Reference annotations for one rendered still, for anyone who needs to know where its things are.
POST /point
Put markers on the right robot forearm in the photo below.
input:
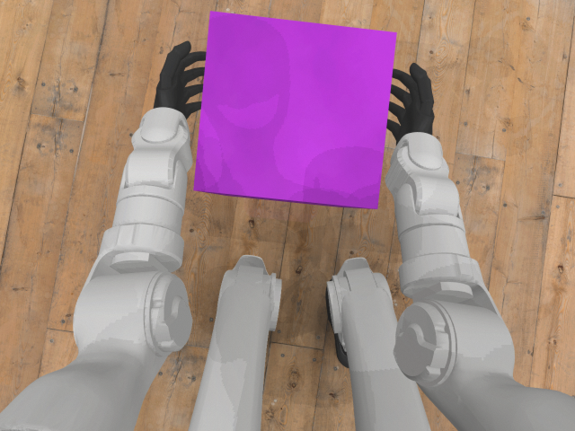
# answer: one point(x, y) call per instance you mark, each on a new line
point(436, 262)

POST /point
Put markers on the carton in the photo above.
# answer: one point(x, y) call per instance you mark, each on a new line
point(294, 111)

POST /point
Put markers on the robot left upper arm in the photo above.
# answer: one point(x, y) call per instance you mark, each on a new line
point(126, 325)

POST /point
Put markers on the left robot hand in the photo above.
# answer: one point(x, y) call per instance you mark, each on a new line
point(171, 91)

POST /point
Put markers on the robot right shin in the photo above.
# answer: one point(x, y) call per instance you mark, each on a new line
point(380, 280)

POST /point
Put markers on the right robot hand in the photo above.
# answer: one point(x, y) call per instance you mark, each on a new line
point(417, 114)

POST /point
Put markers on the robot left shin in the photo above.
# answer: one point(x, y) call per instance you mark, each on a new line
point(230, 276)

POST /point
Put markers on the robot right upper arm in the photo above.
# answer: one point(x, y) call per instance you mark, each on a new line
point(462, 357)

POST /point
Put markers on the left robot forearm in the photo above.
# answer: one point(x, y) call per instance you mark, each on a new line
point(146, 230)

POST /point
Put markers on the robot shin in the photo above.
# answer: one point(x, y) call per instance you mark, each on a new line
point(230, 276)
point(380, 280)

